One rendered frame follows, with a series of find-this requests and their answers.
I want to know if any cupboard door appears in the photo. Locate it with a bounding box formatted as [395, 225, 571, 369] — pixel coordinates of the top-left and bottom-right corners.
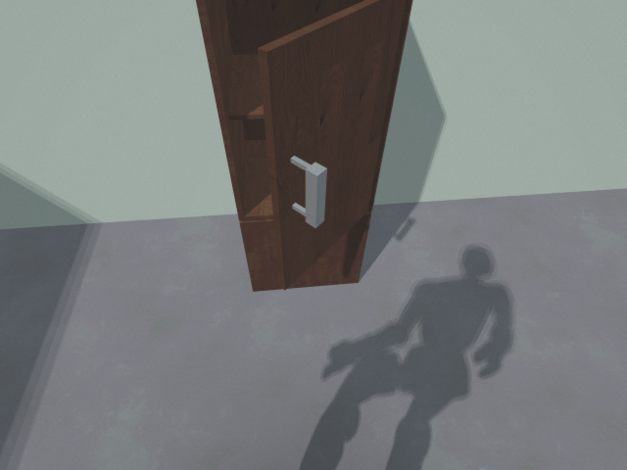
[258, 0, 406, 290]

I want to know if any handle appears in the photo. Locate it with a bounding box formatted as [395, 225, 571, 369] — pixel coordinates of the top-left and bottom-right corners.
[291, 156, 327, 228]

